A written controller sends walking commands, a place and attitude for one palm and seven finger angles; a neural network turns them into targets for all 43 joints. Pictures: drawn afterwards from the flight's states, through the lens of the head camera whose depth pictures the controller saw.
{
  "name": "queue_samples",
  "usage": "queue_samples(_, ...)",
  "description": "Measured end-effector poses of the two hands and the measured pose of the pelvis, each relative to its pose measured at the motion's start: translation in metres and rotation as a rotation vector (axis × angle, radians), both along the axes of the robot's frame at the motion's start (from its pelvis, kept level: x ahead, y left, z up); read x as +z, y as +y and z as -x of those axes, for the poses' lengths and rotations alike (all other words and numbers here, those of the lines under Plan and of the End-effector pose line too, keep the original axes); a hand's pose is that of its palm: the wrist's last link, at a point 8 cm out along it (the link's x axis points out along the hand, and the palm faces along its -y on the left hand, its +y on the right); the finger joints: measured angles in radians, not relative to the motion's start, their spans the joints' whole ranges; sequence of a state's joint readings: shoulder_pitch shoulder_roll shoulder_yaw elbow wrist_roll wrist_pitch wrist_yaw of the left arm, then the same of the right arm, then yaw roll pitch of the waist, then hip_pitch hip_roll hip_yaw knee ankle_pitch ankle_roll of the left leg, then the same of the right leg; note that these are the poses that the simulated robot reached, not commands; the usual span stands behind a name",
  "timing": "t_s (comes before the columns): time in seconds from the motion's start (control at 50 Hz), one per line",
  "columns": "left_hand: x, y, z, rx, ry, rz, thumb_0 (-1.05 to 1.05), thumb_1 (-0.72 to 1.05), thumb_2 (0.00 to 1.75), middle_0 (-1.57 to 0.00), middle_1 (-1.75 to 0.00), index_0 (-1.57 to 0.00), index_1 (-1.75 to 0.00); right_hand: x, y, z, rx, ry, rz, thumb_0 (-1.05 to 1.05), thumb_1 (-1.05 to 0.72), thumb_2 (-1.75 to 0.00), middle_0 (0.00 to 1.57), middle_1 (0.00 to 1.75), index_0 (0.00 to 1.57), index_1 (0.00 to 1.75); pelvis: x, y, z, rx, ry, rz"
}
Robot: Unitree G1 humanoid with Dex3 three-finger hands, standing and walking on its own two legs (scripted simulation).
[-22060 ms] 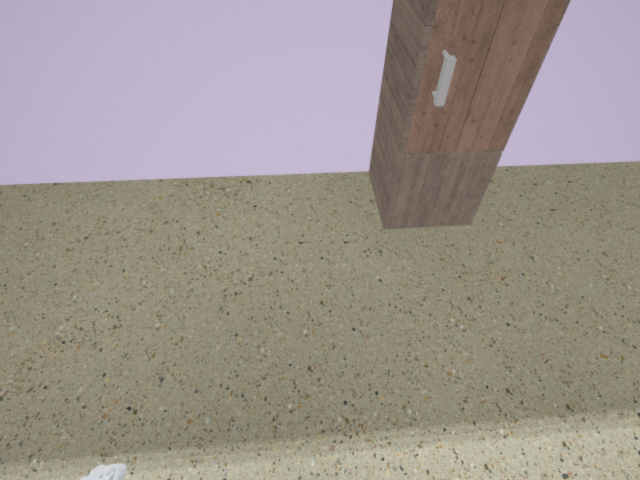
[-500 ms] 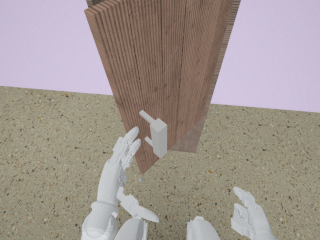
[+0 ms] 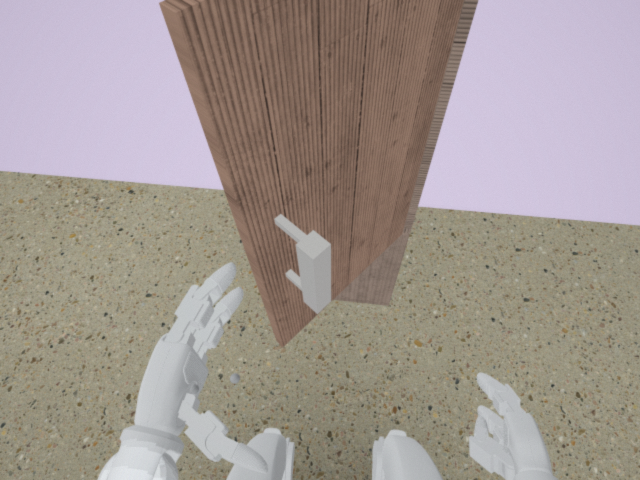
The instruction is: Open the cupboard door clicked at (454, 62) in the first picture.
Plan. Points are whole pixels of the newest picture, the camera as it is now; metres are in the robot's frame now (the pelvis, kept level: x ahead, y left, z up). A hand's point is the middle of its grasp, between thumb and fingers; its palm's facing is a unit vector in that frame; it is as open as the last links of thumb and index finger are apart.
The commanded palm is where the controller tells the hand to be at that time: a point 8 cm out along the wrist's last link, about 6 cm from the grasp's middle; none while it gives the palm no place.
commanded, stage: draw the hand back to the body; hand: left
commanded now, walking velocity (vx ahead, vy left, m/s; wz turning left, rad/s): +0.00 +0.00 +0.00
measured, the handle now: (302, 264) +0.37 +0.05 +0.05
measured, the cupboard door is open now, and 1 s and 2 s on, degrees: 53 53 53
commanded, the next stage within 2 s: step back with the hand held close in 1.46 s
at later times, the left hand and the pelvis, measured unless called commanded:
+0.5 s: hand (106, 363) +0.21 +0.19 +0.15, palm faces +0.05 -0.97 -0.23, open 15.6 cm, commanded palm +0.18 +0.24 +0.18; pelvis +0.02 +0.02 +0.06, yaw +0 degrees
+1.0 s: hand out of the picture +0.23 +0.28 +0.24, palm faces +0.39 -0.83 -0.41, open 10.0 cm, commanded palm +0.18 +0.32 +0.27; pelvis +0.04 +0.03 +0.11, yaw -1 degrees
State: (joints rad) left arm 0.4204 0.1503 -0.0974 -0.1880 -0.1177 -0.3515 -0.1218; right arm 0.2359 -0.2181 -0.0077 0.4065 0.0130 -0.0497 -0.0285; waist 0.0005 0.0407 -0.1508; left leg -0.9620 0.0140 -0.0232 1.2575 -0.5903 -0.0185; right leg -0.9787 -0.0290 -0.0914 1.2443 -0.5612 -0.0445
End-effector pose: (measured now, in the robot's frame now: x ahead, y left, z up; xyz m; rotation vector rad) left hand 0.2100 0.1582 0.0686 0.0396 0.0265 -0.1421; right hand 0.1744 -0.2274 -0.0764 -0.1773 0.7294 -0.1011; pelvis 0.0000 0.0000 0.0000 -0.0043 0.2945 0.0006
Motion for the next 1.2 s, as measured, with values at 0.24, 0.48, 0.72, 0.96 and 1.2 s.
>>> queue_samples(0.24, 0.051, 0.038, 0.012, 0.046, 0.004, -0.017, -0.01, -0.5, 0.3, -0.15, -0.3, -0.15, -0.3, 0.043, 0.01, 0.004, -0.019, -0.042, 0.001, 0.01, -0.9, -0.9, 0.21, 0.3, 0.2, 0.3, 0.034, 0.01, -0.009, 0.006, -0.079, 0.013)
queue_samples(0.48, 0.091, 0.078, 0.021, 0.167, 0.027, -0.177, -0.01, -0.39, 0.34, -0.15, -0.3, -0.16, -0.3, 0.08, 0.022, -0.015, -0.027, -0.111, 0.03, 0.01, -0.9, -0.9, 0.21, 0.3, 0.2, 0.3, 0.058, 0.021, -0.021, -0.001, -0.158, 0.021)
queue_samples(0.72, 0.136, 0.118, 0.024, 0.406, 0.033, -0.328, -0.01, -0.02, 0.5, -0.17, -0.3, -0.17, -0.3, 0.097, 0.05, -0.025, 0.033, -0.097, 0.011, 0.01, -0.9, -0.9, 0.21, 0.3, 0.2, 0.3, 0.089, 0.031, -0.031, 0.002, -0.264, 0.015)
queue_samples(0.96, 0.188, 0.151, 0.021, 0.515, -0.099, -0.399, 0.0, 0.39, 0.68, -0.19, -0.3, -0.19, -0.3, 0.109, 0.05, -0.037, 0.055, -0.098, 0.01, 0.01, -0.9, -0.9, 0.21, 0.3, 0.2, 0.3, 0.107, 0.032, -0.039, -0.011, -0.334, 0.012)
queue_samples(1.2, 0.217, 0.17, 0.024, 0.608, -0.197, -0.425, 0.01, 0.77, 0.84, -0.2, -0.3, -0.2, -0.3, 0.115, 0.036, -0.041, 0.047, -0.085, 0.028, 0.01, -0.9, -0.9, 0.21, 0.3, 0.2, 0.3, 0.112, 0.028, -0.037, -0.017, -0.36, 0.011)
